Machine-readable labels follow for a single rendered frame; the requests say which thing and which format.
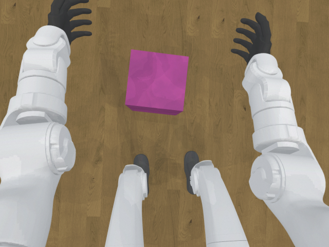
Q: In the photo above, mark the robot left forearm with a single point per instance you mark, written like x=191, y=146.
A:
x=41, y=87

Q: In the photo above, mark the carton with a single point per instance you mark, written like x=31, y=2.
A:
x=156, y=82

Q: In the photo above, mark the right robot upper arm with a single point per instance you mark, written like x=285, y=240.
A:
x=293, y=186

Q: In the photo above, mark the left robot upper arm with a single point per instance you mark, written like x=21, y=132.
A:
x=32, y=159

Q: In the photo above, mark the robot left thigh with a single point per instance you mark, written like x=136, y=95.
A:
x=125, y=227

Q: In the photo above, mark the right robot hand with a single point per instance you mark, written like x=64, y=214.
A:
x=260, y=39

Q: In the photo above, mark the robot right forearm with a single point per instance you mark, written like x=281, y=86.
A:
x=272, y=109

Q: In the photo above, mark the robot left shin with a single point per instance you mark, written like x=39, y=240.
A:
x=130, y=167

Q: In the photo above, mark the left robot hand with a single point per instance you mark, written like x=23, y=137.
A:
x=60, y=17

